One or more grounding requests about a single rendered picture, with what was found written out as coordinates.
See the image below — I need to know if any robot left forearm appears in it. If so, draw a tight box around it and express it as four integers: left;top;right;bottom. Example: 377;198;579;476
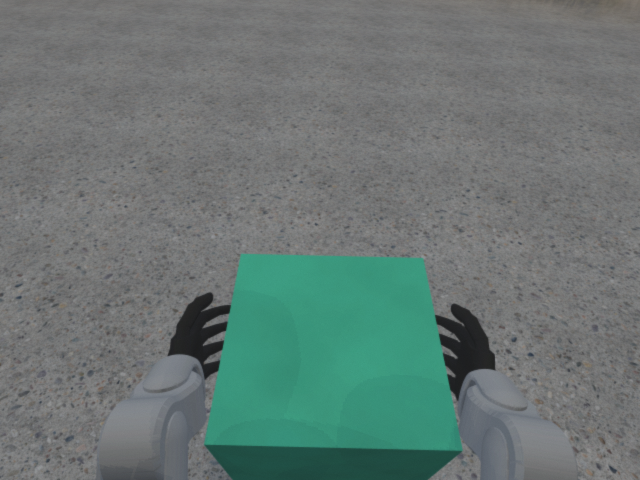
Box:
96;354;207;480

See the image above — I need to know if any right robot hand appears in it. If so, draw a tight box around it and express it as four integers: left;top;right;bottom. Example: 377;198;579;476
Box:
435;304;495;401

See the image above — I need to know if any carton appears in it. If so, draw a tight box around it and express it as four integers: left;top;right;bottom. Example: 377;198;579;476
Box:
204;254;463;480

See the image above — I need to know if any left robot hand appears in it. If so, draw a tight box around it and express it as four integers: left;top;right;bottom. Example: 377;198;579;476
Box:
168;292;231;379

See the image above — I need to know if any robot right forearm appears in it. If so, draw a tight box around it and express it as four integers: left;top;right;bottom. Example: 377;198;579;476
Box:
457;369;578;480

